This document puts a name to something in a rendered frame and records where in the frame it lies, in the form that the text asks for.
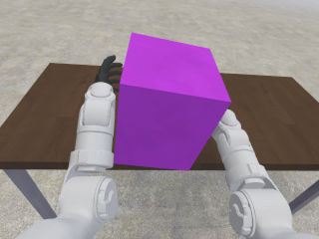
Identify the robot right upper arm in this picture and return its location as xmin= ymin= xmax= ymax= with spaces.
xmin=229 ymin=188 xmax=319 ymax=239

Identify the right robot forearm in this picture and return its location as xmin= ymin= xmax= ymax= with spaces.
xmin=211 ymin=109 xmax=293 ymax=225

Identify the robot left upper arm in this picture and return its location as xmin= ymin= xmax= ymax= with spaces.
xmin=14 ymin=175 xmax=119 ymax=239

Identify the left robot forearm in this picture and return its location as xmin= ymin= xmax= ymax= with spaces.
xmin=58 ymin=82 xmax=116 ymax=212

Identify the table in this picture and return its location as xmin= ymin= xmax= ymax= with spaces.
xmin=0 ymin=63 xmax=319 ymax=220

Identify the carton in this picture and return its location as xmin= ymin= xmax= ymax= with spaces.
xmin=114 ymin=32 xmax=231 ymax=171

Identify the left robot hand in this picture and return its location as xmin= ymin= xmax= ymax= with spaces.
xmin=94 ymin=55 xmax=123 ymax=92

